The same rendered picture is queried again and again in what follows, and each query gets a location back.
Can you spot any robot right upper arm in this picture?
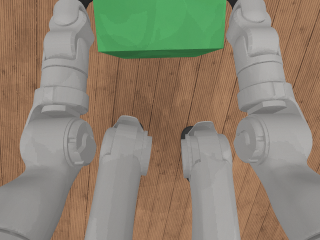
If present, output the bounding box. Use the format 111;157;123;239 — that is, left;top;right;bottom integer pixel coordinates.
233;113;320;240

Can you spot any carton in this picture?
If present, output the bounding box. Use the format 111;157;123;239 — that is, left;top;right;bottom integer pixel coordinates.
93;0;227;59

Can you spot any robot left forearm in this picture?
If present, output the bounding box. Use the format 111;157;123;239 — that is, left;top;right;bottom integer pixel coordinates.
19;0;95;157

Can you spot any robot left upper arm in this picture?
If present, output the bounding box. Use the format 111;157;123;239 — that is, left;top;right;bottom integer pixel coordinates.
0;117;97;240

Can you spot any robot right hand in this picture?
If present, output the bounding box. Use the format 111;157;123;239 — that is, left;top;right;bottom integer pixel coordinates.
227;0;238;10

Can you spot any robot right forearm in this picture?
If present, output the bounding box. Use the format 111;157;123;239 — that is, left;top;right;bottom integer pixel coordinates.
226;0;313;148

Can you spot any right robot shin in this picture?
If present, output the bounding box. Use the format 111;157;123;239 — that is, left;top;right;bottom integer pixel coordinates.
188;121;233;168

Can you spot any robot right thigh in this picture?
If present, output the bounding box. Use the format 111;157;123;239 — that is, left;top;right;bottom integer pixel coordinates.
181;129;241;240

